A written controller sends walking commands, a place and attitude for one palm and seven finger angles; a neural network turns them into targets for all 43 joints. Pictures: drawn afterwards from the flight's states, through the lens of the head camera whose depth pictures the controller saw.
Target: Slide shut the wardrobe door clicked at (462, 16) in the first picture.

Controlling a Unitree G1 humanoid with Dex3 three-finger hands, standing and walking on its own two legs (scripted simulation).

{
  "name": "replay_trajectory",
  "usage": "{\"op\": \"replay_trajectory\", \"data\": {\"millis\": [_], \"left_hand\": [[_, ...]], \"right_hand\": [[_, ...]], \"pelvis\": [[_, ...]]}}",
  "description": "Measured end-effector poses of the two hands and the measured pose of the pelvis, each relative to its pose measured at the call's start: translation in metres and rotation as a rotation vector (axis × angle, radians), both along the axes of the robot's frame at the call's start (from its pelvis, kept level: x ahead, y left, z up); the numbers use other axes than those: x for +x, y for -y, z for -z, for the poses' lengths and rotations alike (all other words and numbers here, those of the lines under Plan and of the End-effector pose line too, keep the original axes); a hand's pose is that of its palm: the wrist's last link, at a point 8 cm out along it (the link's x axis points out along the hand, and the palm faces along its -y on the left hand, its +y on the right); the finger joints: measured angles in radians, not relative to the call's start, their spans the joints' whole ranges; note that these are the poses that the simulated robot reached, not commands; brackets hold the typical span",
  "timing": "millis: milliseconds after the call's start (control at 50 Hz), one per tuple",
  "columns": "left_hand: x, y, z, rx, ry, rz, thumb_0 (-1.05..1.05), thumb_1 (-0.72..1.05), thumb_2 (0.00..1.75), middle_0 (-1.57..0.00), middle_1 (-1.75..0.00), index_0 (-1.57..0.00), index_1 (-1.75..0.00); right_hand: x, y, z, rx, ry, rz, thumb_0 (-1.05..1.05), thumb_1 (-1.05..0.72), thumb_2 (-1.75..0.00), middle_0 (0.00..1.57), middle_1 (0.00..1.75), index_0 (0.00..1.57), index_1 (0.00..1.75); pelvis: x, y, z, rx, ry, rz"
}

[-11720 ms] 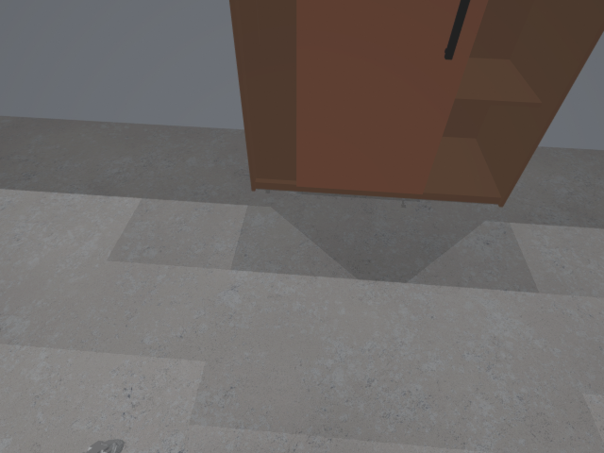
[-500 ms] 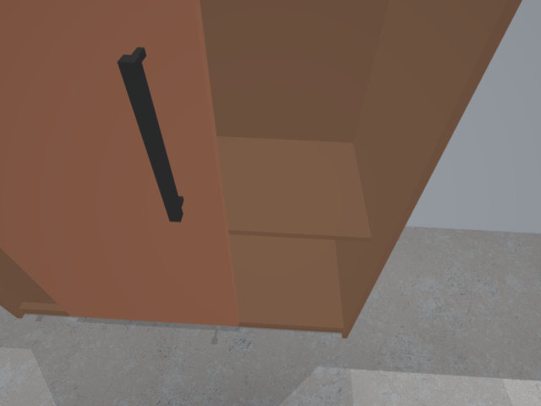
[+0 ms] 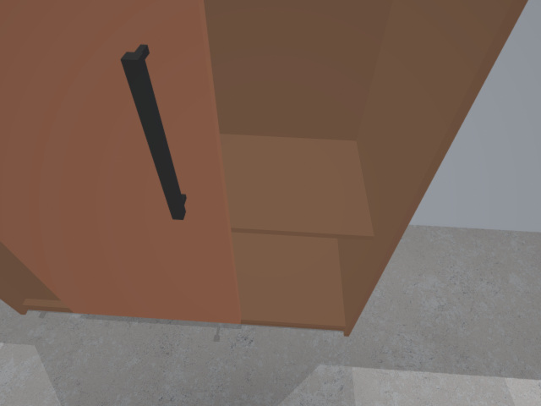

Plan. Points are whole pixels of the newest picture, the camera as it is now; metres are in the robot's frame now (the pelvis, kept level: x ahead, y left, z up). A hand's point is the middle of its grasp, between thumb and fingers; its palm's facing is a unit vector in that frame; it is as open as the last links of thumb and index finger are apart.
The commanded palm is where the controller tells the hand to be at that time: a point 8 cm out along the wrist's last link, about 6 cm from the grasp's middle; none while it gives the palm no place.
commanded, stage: look again from close up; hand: left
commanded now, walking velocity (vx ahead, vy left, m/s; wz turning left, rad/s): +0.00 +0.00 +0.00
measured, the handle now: (164, 146) +0.49 +0.23 +0.12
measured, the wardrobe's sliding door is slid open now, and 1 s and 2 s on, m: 0.39 0.39 0.39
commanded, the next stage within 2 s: none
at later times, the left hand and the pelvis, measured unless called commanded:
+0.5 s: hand out of the picture -0.04 +0.14 -0.18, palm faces +0.08 -0.99 -0.14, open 7.4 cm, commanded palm none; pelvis +0.00 +0.00 +0.00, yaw +0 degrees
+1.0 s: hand out of the picture -0.04 +0.14 -0.18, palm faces +0.09 -0.99 -0.14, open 7.4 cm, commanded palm none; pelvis +0.00 +0.00 +0.00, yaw +1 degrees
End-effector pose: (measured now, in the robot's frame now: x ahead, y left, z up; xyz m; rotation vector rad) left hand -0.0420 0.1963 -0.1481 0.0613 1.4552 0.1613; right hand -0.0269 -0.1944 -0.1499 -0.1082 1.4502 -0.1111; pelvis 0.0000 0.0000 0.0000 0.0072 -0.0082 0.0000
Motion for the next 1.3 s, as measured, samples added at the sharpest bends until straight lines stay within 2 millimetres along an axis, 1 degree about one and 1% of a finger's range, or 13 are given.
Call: {"op": "replay_trajectory", "data": {"millis": [460,820,1300], "left_hand": [[-0.0005,0.0019,0.0000,0.000,0.005,-0.004,0.00,0.91,0.90,-0.20,-0.29,-0.20,-0.30],[-0.0049,0.0046,0.0000,-0.004,-0.008,-0.011,0.00,0.91,0.90,-0.20,-0.29,-0.20,-0.30],[-0.0044,0.0086,0.0001,-0.005,-0.008,-0.020,0.00,0.91,0.90,-0.20,-0.29,-0.20,-0.30]], "right_hand": [[0.0020,0.0011,0.0005,0.000,0.007,-0.002,0.00,-0.91,-0.90,0.20,0.30,0.20,0.30],[-0.0021,0.0016,-0.0001,0.001,-0.008,-0.003,0.00,-0.91,-0.90,0.20,0.30,0.20,0.30],[0.0048,0.0062,0.0002,-0.003,0.000,-0.012,0.00,-0.91,-0.90,0.20,0.30,0.20,0.30]], "pelvis": [[0.0003,0.0010,0.0001,0.001,0.002,-0.002],[-0.0006,0.0027,0.0001,0.000,-0.002,-0.006],[0.0015,0.0054,0.0003,0.000,-0.003,-0.010]]}}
